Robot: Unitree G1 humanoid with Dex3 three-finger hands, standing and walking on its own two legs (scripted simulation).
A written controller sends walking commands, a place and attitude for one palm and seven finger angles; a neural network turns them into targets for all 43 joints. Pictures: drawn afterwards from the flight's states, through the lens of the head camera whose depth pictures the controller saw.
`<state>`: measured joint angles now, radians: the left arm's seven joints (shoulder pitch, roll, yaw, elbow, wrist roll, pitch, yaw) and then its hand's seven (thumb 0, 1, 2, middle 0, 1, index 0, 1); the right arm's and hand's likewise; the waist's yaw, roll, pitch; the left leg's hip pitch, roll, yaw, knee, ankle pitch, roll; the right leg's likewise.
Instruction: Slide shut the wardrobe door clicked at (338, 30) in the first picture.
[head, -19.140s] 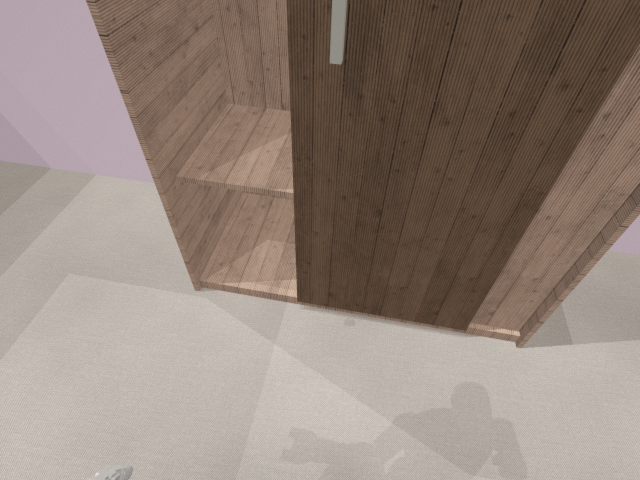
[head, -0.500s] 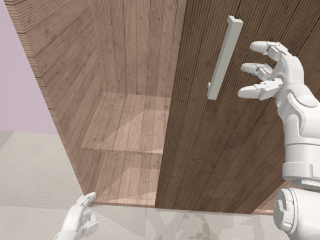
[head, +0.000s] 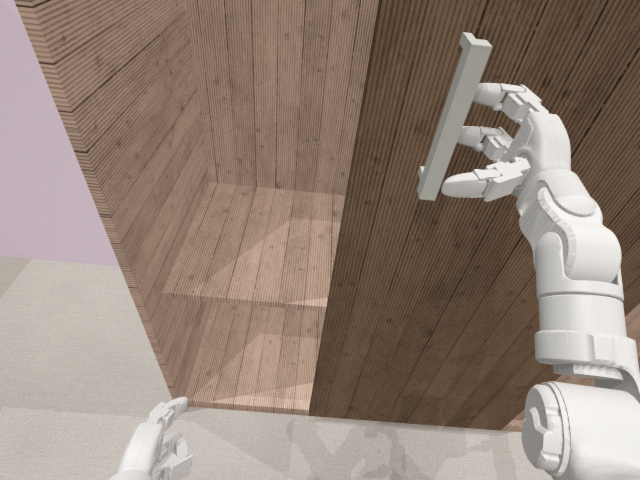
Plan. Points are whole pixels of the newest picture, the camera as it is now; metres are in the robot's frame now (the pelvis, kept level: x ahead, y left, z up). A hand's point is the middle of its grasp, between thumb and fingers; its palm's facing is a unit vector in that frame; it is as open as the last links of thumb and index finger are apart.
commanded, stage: feel for the door with the fingertips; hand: right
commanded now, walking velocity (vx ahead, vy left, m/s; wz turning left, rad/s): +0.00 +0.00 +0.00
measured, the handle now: (445, 122) +0.47 -0.11 +0.27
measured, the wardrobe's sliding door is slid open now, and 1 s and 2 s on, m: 0.38 0.38 0.38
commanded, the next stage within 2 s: slide the fingers in behind the handle in 0.48 s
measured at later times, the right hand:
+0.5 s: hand (461, 136) +0.42 -0.11 +0.27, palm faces +0.00 +1.00 -0.01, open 14.0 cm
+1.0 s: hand (479, 146) +0.41 -0.13 +0.27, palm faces +0.02 +1.00 -0.02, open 14.0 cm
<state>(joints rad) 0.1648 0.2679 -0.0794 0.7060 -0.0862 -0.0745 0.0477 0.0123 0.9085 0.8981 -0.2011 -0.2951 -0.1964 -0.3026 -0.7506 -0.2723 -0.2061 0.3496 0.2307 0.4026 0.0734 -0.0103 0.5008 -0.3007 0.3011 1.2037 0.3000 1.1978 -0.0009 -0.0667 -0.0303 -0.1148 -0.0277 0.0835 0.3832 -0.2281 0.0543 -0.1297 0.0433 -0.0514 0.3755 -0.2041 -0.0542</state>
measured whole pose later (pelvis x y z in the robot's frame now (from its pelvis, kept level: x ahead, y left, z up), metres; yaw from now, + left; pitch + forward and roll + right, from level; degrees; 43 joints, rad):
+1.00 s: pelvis -0.01 +0.01 +0.00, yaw +0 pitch -3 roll +0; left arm 0.18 0.28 -0.07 0.71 -0.10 -0.07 0.06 0.01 0.91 0.90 -0.20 -0.30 -0.20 -0.30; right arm -0.81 -0.30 -0.20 0.45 0.21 0.38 0.06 -0.01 0.50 -0.30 0.30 1.21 0.30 1.20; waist 0.00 -0.06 -0.02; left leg -0.11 -0.04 0.09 0.37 -0.21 0.07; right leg -0.14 0.03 -0.04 0.38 -0.20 -0.04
